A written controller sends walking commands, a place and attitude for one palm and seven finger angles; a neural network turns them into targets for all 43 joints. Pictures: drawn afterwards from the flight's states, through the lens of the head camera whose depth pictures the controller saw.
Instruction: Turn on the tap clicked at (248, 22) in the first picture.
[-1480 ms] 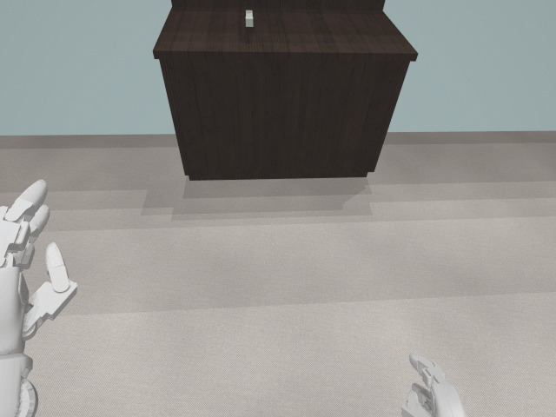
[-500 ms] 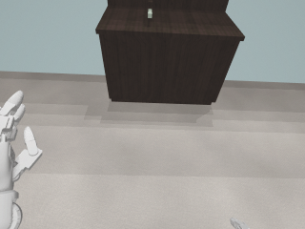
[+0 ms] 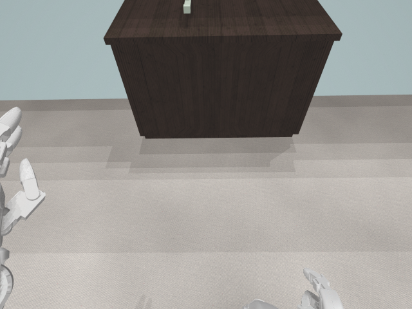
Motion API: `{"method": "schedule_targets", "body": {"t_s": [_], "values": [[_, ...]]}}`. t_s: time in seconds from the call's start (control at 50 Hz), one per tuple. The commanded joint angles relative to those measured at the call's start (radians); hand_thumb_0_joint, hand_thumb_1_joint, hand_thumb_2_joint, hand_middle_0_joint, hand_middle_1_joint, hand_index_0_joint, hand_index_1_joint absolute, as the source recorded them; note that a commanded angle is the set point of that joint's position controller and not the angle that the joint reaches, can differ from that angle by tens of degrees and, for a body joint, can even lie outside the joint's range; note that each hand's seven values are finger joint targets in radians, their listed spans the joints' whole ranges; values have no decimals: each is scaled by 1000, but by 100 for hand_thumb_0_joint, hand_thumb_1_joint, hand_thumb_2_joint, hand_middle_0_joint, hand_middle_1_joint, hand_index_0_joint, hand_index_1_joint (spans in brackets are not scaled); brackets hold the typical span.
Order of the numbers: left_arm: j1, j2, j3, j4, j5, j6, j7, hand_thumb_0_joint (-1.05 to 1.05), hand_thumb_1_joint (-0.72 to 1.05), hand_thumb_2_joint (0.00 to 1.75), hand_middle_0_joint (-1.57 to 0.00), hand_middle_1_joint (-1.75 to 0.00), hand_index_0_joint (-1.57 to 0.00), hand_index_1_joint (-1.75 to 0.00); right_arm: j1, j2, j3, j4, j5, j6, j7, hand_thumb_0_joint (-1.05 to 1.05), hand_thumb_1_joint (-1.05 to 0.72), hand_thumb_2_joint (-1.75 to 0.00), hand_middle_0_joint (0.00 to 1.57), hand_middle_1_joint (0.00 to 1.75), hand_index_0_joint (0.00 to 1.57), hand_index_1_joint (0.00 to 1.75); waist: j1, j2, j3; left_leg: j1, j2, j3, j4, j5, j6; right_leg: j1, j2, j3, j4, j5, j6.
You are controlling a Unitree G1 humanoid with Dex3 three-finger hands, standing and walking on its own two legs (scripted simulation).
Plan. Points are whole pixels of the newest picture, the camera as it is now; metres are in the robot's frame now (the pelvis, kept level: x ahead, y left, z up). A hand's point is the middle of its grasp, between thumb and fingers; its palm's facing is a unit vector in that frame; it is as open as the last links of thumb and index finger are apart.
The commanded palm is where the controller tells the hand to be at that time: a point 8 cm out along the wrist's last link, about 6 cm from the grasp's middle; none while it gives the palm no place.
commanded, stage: walk to a spot facing it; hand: left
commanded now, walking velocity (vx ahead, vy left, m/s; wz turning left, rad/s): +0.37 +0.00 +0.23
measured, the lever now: (186, 8) +1.21 +0.15 +0.05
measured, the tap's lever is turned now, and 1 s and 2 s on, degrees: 0 0 0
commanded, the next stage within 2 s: turn to face it in 1.00 s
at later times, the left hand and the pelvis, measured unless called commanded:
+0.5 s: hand (59, 120) +0.36 +0.27 +0.19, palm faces +0.53 -0.78 -0.32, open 7.4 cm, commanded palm +0.30 +0.30 +0.21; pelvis +0.16 +0.00 +0.01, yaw +5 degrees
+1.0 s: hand (86, 86) +0.46 +0.25 +0.20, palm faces +0.61 -0.66 -0.43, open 7.4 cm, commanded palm +0.38 +0.28 +0.21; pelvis +0.31 -0.03 +0.02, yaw +18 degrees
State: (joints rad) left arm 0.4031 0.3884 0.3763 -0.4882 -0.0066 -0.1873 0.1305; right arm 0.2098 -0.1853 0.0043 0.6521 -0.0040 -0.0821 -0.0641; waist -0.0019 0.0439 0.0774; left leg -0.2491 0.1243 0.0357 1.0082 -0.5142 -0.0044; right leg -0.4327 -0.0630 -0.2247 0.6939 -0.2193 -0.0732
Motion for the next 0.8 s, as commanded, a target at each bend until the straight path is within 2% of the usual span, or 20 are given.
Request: {"method": "schedule_targets", "body": {"t_s": [0.0,0.02,0.06,0.14,0.28,0.34,0.38,0.4,0.42,0.44,0.46,0.48,0.5,0.58,0.6,0.7,0.72,0.74,0.76,0.78], "values": [[-16,245,193,-276,-14,-99,17,0,90,90,-20,-30,-20,-30,-108,-125,-61,-154,1,-21,15,0,-90,-90,20,30,20,30,13,-158,-231,-445,-12,-94,454,100,-4,376,-393,630,-420,-269,-122],[23,224,188,-277,-11,-105,21,0,90,90,-20,-30,-20,-30,-130,-112,-52,-156,4,-8,10,0,-90,-90,20,30,20,30,11,-102,-195,-445,4,-78,442,142,-15,316,-361,527,-422,-199,-112],[43,200,177,-287,-15,-104,27,0,90,90,-20,-30,-20,-30,-122,-113,-55,-154,4,7,6,0,-90,-90,20,30,20,30,-3,-95,-177,-444,21,-58,367,190,-27,262,-334,383,-434,-91,-99],[85,180,172,-256,-28,-91,40,0,90,90,-20,-30,-20,-30,-91,-112,-56,-172,0,15,-1,0,-90,-90,20,30,20,30,-4,-106,-170,-364,28,18,31,257,-20,241,-291,223,-429,4,-77],[13,139,95,-207,-17,-63,69,0,90,90,-20,-30,-20,-30,-71,-107,-51,-214,0,-5,-16,0,-90,-90,20,30,20,30,32,-179,-122,-252,-38,147,-302,257,7,318,-274,199,-395,7,-66],[-71,140,68,-218,-10,-57,75,0,90,90,-20,-30,-20,-30,-65,-106,-46,-214,-1,-6,-21,0,-90,-90,20,30,20,30,24,-181,-98,-161,-59,180,-399,249,15,319,-272,167,-334,45,-59],[-130,140,51,-254,-9,-64,76,0,90,90,-20,-30,-20,-30,-42,-115,-50,-214,-2,-9,-28,0,-90,-90,20,30,20,30,-7,-97,-136,18,-96,198,-506,277,31,277,-224,96,-111,192,-20],[-133,141,46,-277,-9,-71,73,0,90,90,-20,-30,-20,-30,-29,-130,-58,-220,2,-16,-31,0,-90,-90,20,30,20,30,-31,34,-177,168,-38,67,-558,316,74,166,-180,53,108,218,28],[-124,151,74,-311,-14,-83,75,0,90,90,-20,-30,-20,-30,-41,-144,-59,-229,2,-22,-22,0,-90,-90,20,30,20,30,-18,249,-226,325,162,-288,-627,507,181,-27,-43,35,358,-58,88],[-100,168,88,-283,-16,-103,66,0,90,90,-20,-30,-20,-30,-55,-119,-41,-224,-7,-28,-10,0,-90,-90,20,30,20,30,-11,314,-236,392,292,-538,-674,618,272,-198,7,131,516,-383,85],[-103,223,122,-284,-8,-95,55,0,90,90,-20,-30,-20,-30,-83,-120,-40,-210,-13,-27,-2,0,-90,-90,20,30,20,30,-13,238,-210,335,334,-582,-694,543,301,-256,-38,215,594,-377,86],[-93,219,137,-316,-11,-95,52,0,90,90,-20,-30,-20,-30,-87,-117,-54,-201,3,-24,3,0,-90,-90,20,30,20,30,-12,188,-186,303,322,-520,-685,482,309,-304,-64,245,603,-349,90],[-38,222,155,-332,-14,-96,50,0,90,90,-20,-30,-20,-30,-83,-119,-62,-194,7,-29,6,0,-90,-90,20,30,20,30,1,142,-184,263,286,-430,-672,463,283,-299,-76,241,555,-315,93],[90,114,120,-317,-31,-100,42,0,90,90,-20,-30,-20,-30,-67,-109,-57,-180,10,-53,17,0,-90,-90,20,30,20,30,12,201,-174,41,164,-113,-721,351,186,-71,-62,117,264,-153,114],[89,109,114,-297,-32,-99,40,0,90,90,-20,-30,-20,-30,-65,-112,-57,-184,11,-60,15,0,-90,-90,20,30,20,30,11,209,-176,26,143,-66,-724,346,166,-18,-48,85,188,-131,120],[-2,82,73,-134,-21,-77,33,0,90,90,-20,-30,-20,-30,-59,-116,-55,-167,14,-58,-17,0,-90,-90,20,30,20,30,10,122,-141,-55,91,-9,-581,188,120,227,27,-15,-140,-56,134],[-27,89,66,-131,-14,-70,34,0,90,90,-20,-30,-20,-30,-62,-110,-51,-165,17,-54,-21,0,-90,-90,20,30,20,30,11,69,-150,-104,60,3,-470,169,100,315,15,12,-209,-75,123],[-46,123,81,-127,-4,-62,36,0,90,90,-20,-30,-20,-30,-57,-92,-47,-166,19,-48,-22,0,-90,-90,20,30,20,30,19,-106,-177,-221,-2,63,-215,119,74,412,-124,203,-309,-152,65],[-61,182,115,-125,0,-51,44,0,90,90,-20,-30,-20,-30,-77,-71,-40,-178,16,-44,-20,0,-90,-90,20,30,20,30,34,-402,-174,-475,-121,92,110,-70,27,522,-380,604,-408,-102,-54],[-114,207,138,-157,-10,-56,52,0,90,90,-20,-30,-20,-30,-112,-111,-46,-179,2,-56,-18,0,-90,-90,20,30,20,30,40,-344,-170,-497,-77,-40,251,-44,15,459,-461,673,-442,-138,-96]]}}
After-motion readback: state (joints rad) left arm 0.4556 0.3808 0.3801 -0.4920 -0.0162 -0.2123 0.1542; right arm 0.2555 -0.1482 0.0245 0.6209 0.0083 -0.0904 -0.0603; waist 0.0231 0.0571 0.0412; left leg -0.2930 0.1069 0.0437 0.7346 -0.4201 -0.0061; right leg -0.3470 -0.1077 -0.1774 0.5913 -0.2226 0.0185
